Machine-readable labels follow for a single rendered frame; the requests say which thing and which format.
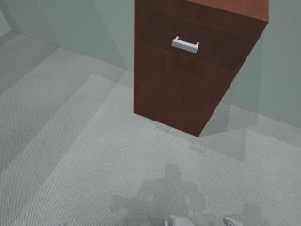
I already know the drawer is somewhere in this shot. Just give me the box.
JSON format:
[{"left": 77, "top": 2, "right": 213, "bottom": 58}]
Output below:
[{"left": 138, "top": 6, "right": 252, "bottom": 71}]

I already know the right robot thigh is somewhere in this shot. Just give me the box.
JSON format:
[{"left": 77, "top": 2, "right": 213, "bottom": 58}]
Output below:
[{"left": 163, "top": 216, "right": 195, "bottom": 226}]

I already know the handle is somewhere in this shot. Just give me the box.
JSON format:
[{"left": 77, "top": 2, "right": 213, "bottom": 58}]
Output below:
[{"left": 171, "top": 36, "right": 199, "bottom": 53}]

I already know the cabinet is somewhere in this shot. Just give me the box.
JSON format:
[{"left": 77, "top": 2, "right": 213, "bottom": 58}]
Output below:
[{"left": 133, "top": 0, "right": 269, "bottom": 137}]

